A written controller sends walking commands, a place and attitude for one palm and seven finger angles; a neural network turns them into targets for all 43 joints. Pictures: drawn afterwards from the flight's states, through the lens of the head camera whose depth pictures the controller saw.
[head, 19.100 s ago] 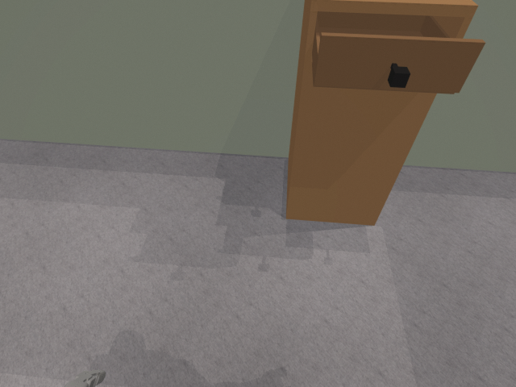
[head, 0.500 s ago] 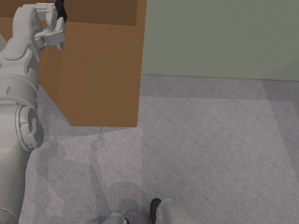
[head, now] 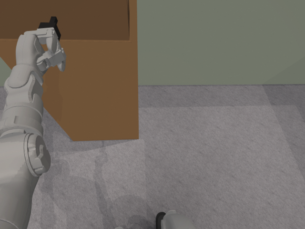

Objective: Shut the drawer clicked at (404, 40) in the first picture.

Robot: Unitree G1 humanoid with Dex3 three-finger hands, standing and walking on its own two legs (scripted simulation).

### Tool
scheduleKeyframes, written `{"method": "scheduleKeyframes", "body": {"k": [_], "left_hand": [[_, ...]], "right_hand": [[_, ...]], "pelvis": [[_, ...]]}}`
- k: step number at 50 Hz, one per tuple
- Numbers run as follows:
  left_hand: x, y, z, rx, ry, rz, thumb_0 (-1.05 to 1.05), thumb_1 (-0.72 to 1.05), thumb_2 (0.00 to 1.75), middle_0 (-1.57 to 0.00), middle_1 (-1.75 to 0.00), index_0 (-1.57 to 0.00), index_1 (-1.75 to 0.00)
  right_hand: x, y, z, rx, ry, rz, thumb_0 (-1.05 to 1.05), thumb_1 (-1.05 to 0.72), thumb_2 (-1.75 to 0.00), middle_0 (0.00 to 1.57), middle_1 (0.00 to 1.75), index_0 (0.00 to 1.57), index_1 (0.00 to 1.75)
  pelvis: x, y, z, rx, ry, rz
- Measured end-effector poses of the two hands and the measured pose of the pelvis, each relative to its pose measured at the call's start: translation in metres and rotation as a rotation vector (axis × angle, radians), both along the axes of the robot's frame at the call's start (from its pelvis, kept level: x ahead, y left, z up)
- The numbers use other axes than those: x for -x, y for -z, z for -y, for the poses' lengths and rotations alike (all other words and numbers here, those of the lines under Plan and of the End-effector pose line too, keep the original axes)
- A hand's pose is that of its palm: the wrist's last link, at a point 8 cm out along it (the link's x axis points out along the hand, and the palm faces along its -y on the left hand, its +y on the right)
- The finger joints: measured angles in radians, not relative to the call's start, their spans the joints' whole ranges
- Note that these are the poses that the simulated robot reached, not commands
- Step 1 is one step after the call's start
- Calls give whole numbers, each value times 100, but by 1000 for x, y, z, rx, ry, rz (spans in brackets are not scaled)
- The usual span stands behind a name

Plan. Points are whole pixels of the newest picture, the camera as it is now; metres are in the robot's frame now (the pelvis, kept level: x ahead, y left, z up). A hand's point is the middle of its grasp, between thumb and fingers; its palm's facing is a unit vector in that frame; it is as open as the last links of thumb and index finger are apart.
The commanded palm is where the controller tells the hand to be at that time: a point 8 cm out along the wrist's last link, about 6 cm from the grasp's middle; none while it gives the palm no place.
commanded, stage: pull the fist back off the drawer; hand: left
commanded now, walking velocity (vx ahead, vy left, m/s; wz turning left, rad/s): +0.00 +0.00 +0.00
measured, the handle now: (51, 28) +0.61 +0.20 +0.13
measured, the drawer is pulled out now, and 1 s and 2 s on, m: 0.00 0.00 0.00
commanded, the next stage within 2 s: draw the hand back to the body in 0.06 s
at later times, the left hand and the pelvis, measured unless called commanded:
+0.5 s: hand (41, 81) +0.43 +0.19 +0.15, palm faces -0.05 -1.00 -0.02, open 3.3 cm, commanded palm +0.38 +0.24 +0.16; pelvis +0.02 +0.00 +0.02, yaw +1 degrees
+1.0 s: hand out of the picture +0.27 +0.23 +0.17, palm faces +0.35 -0.91 -0.24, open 3.3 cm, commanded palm +0.22 +0.27 +0.19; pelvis +0.00 -0.01 +0.03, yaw +3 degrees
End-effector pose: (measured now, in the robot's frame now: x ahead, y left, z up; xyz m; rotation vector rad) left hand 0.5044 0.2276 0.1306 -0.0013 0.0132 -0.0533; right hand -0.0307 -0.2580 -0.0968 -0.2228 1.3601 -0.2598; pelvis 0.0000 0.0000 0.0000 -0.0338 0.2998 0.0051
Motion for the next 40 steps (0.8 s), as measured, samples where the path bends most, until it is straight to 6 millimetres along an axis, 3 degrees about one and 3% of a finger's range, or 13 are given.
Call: {"method": "scheduleKeyframes", "body": {"k": [10, 15, 21, 31, 35, 40], "left_hand": [[14, -3, -9, -6, -16, 25, 1, 89, 91, -140, -160, -140, -160], [33, -8, -14, -17, -2, 41, 2, 89, 90, -140, -160, -140, -160], [69, -9, -17, -11, 3, 37, 2, 90, 90, -140, -160, -140, -160], [138, -26, -27, -30, -18, 60, 2, 89, 90, -140, -160, -140, -160], [167, -36, -31, -69, -40, 78, 2, 89, 90, -140, -160, -140, -160], [207, -46, -36, -196, -225, 135, 2, 89, 90, -140, -160, -140, -160]], "right_hand": [[-44, 0, 6, 0, -8, 88, 0, -90, -90, 21, 30, 20, 30], [-71, -2, 7, -8, -23, 151, 0, -90, -90, 21, 30, 20, 30], [-113, -8, 4, -25, -71, 264, 1, -90, -90, 21, 30, 20, 30], [-187, -30, -17, -60, -188, 524, 1, -90, -90, 21, 30, 20, 30], [-207, -41, -28, -76, -233, 616, 1, -90, -90, 21, 30, 20, 30], [-219, -49, -38, -92, -271, 655, 1, -90, -90, 21, 30, 20, 30]], "pelvis": [[-12, -5, 3, -2, 7, 31], [-18, -8, 2, -4, 8, 53], [-21, -13, 2, -8, -1, 105], [-13, -19, 3, -19, -25, 205], [-8, -21, 4, -24, -31, 242], [-2, -26, 5, -28, -34, 283]]}}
